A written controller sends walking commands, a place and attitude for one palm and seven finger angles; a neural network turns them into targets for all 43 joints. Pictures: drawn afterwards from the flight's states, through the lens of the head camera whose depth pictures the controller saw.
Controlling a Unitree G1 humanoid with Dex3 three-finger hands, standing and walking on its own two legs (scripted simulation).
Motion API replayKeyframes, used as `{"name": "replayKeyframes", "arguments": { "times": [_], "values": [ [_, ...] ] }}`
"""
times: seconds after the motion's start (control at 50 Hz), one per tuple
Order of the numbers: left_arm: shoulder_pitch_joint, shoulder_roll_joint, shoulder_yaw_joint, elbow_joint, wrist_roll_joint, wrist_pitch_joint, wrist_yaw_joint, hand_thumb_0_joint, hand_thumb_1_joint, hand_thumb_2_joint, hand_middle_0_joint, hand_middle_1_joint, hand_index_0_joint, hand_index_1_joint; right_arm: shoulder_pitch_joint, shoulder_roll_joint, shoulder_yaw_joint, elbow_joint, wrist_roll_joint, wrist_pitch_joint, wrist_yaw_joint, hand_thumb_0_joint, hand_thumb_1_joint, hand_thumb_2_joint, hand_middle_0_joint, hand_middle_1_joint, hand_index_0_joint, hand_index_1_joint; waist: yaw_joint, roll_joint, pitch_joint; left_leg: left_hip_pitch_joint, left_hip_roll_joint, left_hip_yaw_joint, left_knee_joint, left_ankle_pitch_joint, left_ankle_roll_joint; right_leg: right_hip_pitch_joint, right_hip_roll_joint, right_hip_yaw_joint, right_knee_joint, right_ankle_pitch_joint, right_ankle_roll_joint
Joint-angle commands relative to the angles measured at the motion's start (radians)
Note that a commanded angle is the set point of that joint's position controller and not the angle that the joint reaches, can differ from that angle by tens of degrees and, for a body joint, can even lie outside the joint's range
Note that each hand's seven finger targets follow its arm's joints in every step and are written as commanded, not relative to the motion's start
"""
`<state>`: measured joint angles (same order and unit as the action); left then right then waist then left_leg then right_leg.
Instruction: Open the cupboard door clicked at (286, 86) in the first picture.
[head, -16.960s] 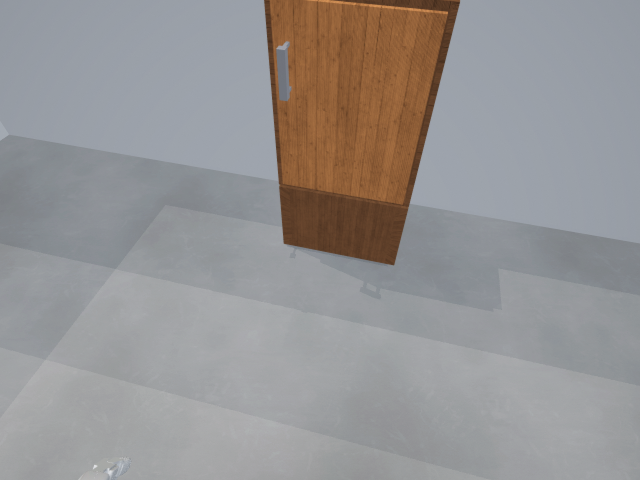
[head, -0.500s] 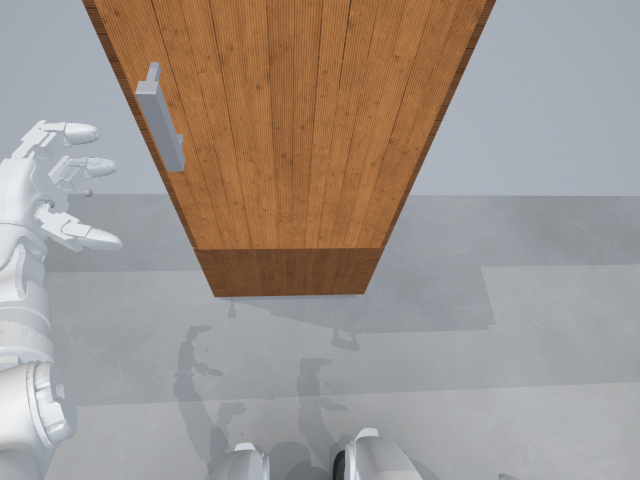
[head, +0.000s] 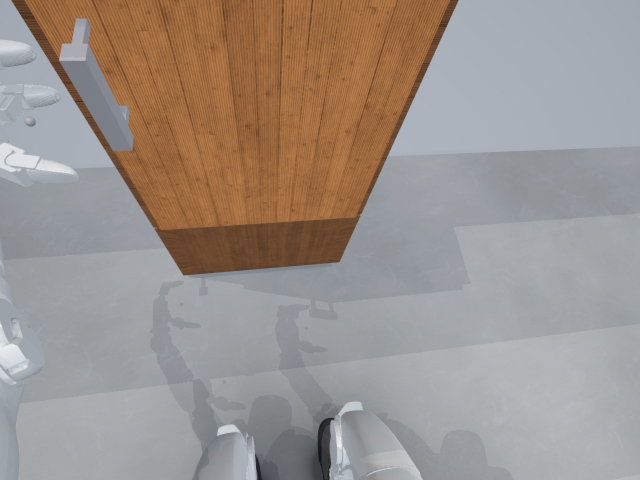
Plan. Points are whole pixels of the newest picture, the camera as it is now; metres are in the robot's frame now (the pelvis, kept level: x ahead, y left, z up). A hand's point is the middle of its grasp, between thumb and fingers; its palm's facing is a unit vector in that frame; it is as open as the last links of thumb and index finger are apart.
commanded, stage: move the hooked fingers beside the handle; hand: left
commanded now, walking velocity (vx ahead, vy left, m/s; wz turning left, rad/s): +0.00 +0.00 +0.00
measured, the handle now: (103, 90) +0.56 +0.21 +0.07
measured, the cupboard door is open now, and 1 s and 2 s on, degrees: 0 0 0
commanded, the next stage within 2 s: slide the fingers in behind the handle in 0.78 s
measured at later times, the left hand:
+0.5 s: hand (23, 135) +0.50 +0.28 +0.07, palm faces +0.00 -1.00 -0.01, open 14.0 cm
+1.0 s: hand (31, 136) +0.50 +0.28 +0.07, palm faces +0.01 -1.00 -0.02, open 14.0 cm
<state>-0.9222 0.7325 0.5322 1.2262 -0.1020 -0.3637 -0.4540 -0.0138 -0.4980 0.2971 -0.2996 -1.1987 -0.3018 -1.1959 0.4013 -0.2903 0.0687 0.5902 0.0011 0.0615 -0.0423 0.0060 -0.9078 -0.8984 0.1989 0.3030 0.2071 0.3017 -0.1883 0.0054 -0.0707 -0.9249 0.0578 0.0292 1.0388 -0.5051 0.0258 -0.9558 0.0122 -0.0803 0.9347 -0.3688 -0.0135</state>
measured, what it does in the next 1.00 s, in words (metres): stands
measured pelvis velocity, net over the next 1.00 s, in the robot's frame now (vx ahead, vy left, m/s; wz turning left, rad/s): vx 0.00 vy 0.01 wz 0.00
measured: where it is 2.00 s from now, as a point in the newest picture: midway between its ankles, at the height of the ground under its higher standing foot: outside the picture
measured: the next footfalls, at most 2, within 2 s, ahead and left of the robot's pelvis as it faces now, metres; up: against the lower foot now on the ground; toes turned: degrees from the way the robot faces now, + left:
none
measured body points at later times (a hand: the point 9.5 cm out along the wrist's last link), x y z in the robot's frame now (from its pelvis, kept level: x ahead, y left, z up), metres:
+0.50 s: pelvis +0.01 +0.01 +0.00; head +0.15 +0.05 +0.43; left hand +0.49 +0.33 +0.08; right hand +0.02 -0.26 -0.09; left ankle -0.01 +0.10 -0.67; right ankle +0.04 -0.12 -0.67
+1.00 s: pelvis +0.00 +0.01 +0.00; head +0.15 +0.04 +0.42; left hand +0.49 +0.33 +0.07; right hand +0.00 -0.26 -0.10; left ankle -0.01 +0.10 -0.67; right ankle +0.04 -0.12 -0.67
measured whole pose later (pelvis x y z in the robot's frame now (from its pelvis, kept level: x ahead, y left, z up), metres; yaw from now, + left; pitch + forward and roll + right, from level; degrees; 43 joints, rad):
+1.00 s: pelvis +0.00 +0.01 +0.00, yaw +0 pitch +23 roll -4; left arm -0.88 0.70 0.51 1.18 -0.12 -0.36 -0.46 -0.01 -0.50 0.30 -0.30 -1.20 -0.30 -1.20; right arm 0.40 -0.29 0.07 0.58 0.00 0.10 -0.03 0.00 -0.91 -0.90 0.20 0.30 0.21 0.30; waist -0.18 0.01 -0.08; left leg -0.94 0.06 0.02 1.05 -0.52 0.04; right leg -0.96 0.01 -0.08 0.93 -0.37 0.00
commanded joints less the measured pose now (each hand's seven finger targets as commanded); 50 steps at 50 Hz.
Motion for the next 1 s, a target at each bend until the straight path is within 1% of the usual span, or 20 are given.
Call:
{"name": "replayKeyframes", "arguments": {
  "times": [0.0, 0.06, 0.12, 0.18, 0.24, 0.3, 0.34, 0.42, 0.5, 0.58, 0.64, 0.68, 0.72, 0.78, 0.82, 0.88, 0.9, 0.94, 0.96, 0.98],
  "values": [
    [-0.324, 0.304, 0.020, -0.137, -0.016, -0.023, -0.013, 0.000, -0.500, 0.300, -0.300, -1.200, -0.300, -1.200, 0.192, -0.199, -0.077, -0.048, -0.006, 0.003, -0.007, 0.000, -0.900, -0.900, 0.200, 0.300, 0.200, 0.300, 0.012, 0.155, -0.473, 0.254, -0.023, -0.069, -0.117, 0.468, 0.007, 0.291, 0.031, 0.057, -0.077, 0.299, -0.002],
    [-0.300, 0.323, 0.035, -0.165, -0.021, -0.018, -0.025, 0.000, -0.500, 0.300, -0.300, -1.200, -0.300, -1.200, 0.199, -0.199, -0.078, -0.061, -0.007, 0.014, -0.005, 0.000, -0.900, -0.900, 0.200, 0.300, 0.200, 0.300, 0.024, 0.163, -0.516, 0.267, -0.022, -0.068, -0.117, 0.521, 0.006, 0.318, 0.032, 0.054, -0.068, 0.349, -0.004],
    [-0.343, 0.347, 0.053, -0.213, -0.030, -0.041, -0.021, 0.000, -0.500, 0.300, -0.300, -1.200, -0.300, -1.200, 0.197, -0.200, -0.079, -0.065, -0.009, 0.019, -0.004, 0.000, -0.900, -0.900, 0.200, 0.300, 0.200, 0.300, 0.017, 0.165, -0.508, 0.258, -0.021, -0.069, -0.109, 0.511, 0.008, 0.312, 0.037, 0.055, -0.063, 0.346, -0.008],
    [-0.341, 0.396, 0.100, -0.261, -0.027, -0.069, -0.009, 0.000, -0.500, 0.300, -0.300, -1.200, -0.300, -1.200, 0.200, -0.202, -0.089, -0.066, -0.014, 0.016, -0.001, 0.000, -0.900, -0.900, 0.200, 0.300, 0.200, 0.300, 0.030, 0.187, -0.566, 0.294, -0.020, -0.074, -0.108, 0.541, 0.004, 0.337, 0.040, 0.057, -0.060, 0.358, -0.008],
    [-0.345, 0.358, 0.080, -0.318, -0.033, -0.084, -0.011, 0.000, -0.500, 0.300, -0.300, -1.200, -0.300, -1.200, 0.203, -0.197, -0.091, -0.056, -0.015, 0.021, 0.007, 0.000, -0.900, -0.900, 0.200, 0.300, 0.200, 0.300, 0.030, 0.274, -0.602, 0.404, -0.011, -0.083, -0.101, 0.650, -0.009, 0.286, 0.044, 0.048, -0.060, 0.373, -0.010],
    [-0.290, 0.314, 0.049, -0.270, -0.040, -0.052, -0.024, 0.000, -0.500, 0.300, -0.300, -1.200, -0.300, -1.200, 0.195, -0.195, -0.088, -0.053, -0.008, 0.030, 0.009, 0.000, -0.900, -0.900, 0.200, 0.300, 0.200, 0.300, 0.021, 0.221, -0.527, 0.376, -0.010, -0.082, -0.115, 0.624, -0.004, 0.283, 0.045, 0.040, -0.078, 0.356, -0.005],
    [-0.287, 0.257, 0.004, -0.267, -0.043, -0.035, -0.040, 0.000, -0.500, 0.300, -0.300, -1.200, -0.300, -1.200, 0.195, -0.192, -0.087, -0.052, -0.007, 0.036, 0.009, 0.000, -0.900, -0.900, 0.200, 0.300, 0.200, 0.300, 0.019, 0.251, -0.514, 0.423, -0.005, -0.091, -0.117, 0.673, -0.010, 0.240, 0.046, 0.031, -0.081, 0.348, -0.007],
    [-0.273, 0.185, -0.033, -0.265, -0.063, -0.024, -0.036, 0.000, -0.500, 0.300, -0.300, -1.200, -0.300, -1.200, 0.191, -0.192, -0.091, -0.053, -0.008, 0.040, 0.010, 0.000, -0.900, -0.900, 0.200, 0.300, 0.200, 0.300, 0.006, 0.208, -0.464, 0.431, -0.002, -0.101, -0.119, 0.671, -0.012, 0.191, 0.047, 0.018, -0.085, 0.319, -0.010],
    [-0.290, 0.220, 0.006, -0.256, -0.060, -0.046, 0.002, 0.000, -0.500, 0.300, -0.300, -1.200, -0.300, -1.200, 0.180, -0.190, -0.091, -0.057, -0.011, 0.038, 0.010, 0.000, -0.900, -0.900, 0.200, 0.300, 0.200, 0.300, 0.013, 0.154, -0.464, 0.367, -0.011, -0.093, -0.120, 0.596, -0.011, 0.230, 0.044, 0.025, -0.077, 0.309, -0.006],
    [-0.358, 0.270, 0.014, -0.259, -0.024, -0.070, 0.031, 0.000, -0.500, 0.300, -0.300, -1.200, -0.300, -1.200, 0.173, -0.189, -0.085, -0.053, -0.013, 0.032, 0.007, 0.000, -0.900, -0.900, 0.200, 0.300, 0.200, 0.300, 0.008, 0.193, -0.453, 0.349, -0.014, -0.096, -0.115, 0.557, -0.016, 0.219, 0.040, 0.031, -0.064, 0.283, -0.009],
    [-0.366, 0.318, 0.044, -0.294, -0.012, -0.088, 0.028, 0.000, -0.500, 0.300, -0.300, -1.200, -0.300, -1.200, 0.173, -0.192, -0.086, -0.057, -0.016, 0.027, 0.007, 0.000, -0.900, -0.900, 0.200, 0.300, 0.200, 0.300, 0.026, 0.257, -0.545, 0.405, -0.012, -0.101, -0.102, 0.623, -0.027, 0.232, 0.039, 0.034, -0.051, 0.304, -0.013],
    [-0.345, 0.285, 0.027, -0.299, -0.022, -0.087, 0.020, 0.000, -0.500, 0.300, -0.300, -1.200, -0.300, -1.200, 0.170, -0.187, -0.085, -0.059, -0.014, 0.027, 0.009, 0.000, -0.900, -0.900, 0.200, 0.300, 0.200, 0.300, 0.028, 0.248, -0.562, 0.426, -0.009, -0.104, -0.100, 0.650, -0.028, 0.236, 0.042, 0.032, -0.054, 0.312, -0.011],
    [-0.344, 0.256, 0.011, -0.256, -0.038, -0.074, 0.004, 0.000, -0.500, 0.300, -0.300, -1.200, -0.300, -1.200, 0.170, -0.188, -0.081, -0.053, -0.012, 0.027, 0.007, 0.000, -0.900, -0.900, 0.200, 0.300, 0.200, 0.300, 0.008, 0.220, -0.522, 0.403, -0.009, -0.102, -0.098, 0.627, -0.019, 0.227, 0.043, 0.030, -0.059, 0.314, -0.011],
    [-0.311, 0.265, 0.012, -0.197, -0.042, -0.040, -0.013, 0.000, -0.500, 0.300, -0.300, -1.200, -0.300, -1.200, 0.167, -0.195, -0.080, -0.056, -0.006, 0.030, 0.002, 0.000, -0.900, -0.900, 0.200, 0.300, 0.200, 0.300, 0.005, 0.151, -0.476, 0.315, -0.015, -0.090, -0.112, 0.523, -0.005, 0.255, 0.042, 0.033, -0.071, 0.295, -0.004],
    [-0.320, 0.240, -0.012, -0.181, -0.041, -0.031, -0.020, 0.000, -0.500, 0.300, -0.300, -1.200, -0.300, -1.200, 0.168, -0.192, -0.075, -0.059, -0.006, 0.031, 0.000, 0.000, -0.900, -0.900, 0.200, 0.300, 0.200, 0.300, 0.000, 0.177, -0.448, 0.304, -0.018, -0.088, -0.115, 0.507, -0.002, 0.236, 0.040, 0.032, -0.068, 0.287, -0.009],
    [-0.336, 0.252, -0.014, -0.217, -0.035, -0.042, -0.014, 0.000, -0.500, 0.300, -0.300, -1.200, -0.300, -1.200, 0.171, -0.193, -0.076, -0.057, -0.009, 0.031, 0.001, 0.000, -0.900, -0.900, 0.200, 0.300, 0.200, 0.300, 0.001, 0.182, -0.464, 0.318, -0.016, -0.090, -0.113, 0.495, -0.004, 0.220, 0.040, 0.033, -0.069, 0.265, -0.007],
    [-0.355, 0.248, -0.010, -0.241, -0.043, -0.052, -0.010, 0.000, -0.500, 0.300, -0.300, -1.200, -0.300, -1.200, 0.174, -0.193, -0.079, -0.055, -0.010, 0.029, 0.002, 0.000, -0.900, -0.900, 0.200, 0.300, 0.200, 0.300, -0.003, 0.171, -0.485, 0.318, -0.016, -0.092, -0.111, 0.495, -0.004, 0.229, 0.041, 0.034, -0.068, 0.270, -0.006],
    [-0.368, 0.254, 0.007, -0.304, -0.053, -0.078, -0.008, 0.000, -0.500, 0.300, -0.300, -1.200, -0.300, -1.200, 0.181, -0.193, -0.085, -0.053, -0.013, 0.028, 0.004, 0.000, -0.900, -0.900, 0.200, 0.300, 0.200, 0.300, 0.011, 0.216, -0.564, 0.380, -0.014, -0.096, -0.102, 0.565, -0.012, 0.239, 0.043, 0.036, -0.059, 0.303, -0.009],
    [-0.326, 0.251, 0.017, -0.285, -0.056, -0.079, -0.005, 0.000, -0.500, 0.300, -0.300, -1.200, -0.300, -1.200, 0.179, -0.192, -0.087, -0.054, -0.014, 0.027, 0.006, 0.000, -0.900, -0.900, 0.200, 0.300, 0.200, 0.300, 0.022, 0.216, -0.566, 0.377, -0.015, -0.095, -0.100, 0.569, -0.015, 0.244, 0.043, 0.036, -0.058, 0.303, -0.012],
    [-0.344, 0.238, 0.005, -0.292, -0.058, -0.082, -0.002, 0.000, -0.500, 0.300, -0.300, -1.200, -0.300, -1.200, 0.173, -0.189, -0.084, -0.050, -0.014, 0.027, 0.008, 0.000, -0.900, -0.900, 0.200, 0.300, 0.200, 0.300, 0.015, 0.217, -0.555, 0.366, -0.015, -0.092, -0.100, 0.547, -0.013, 0.240, 0.042, 0.036, -0.060, 0.294, -0.010]
  ]
}}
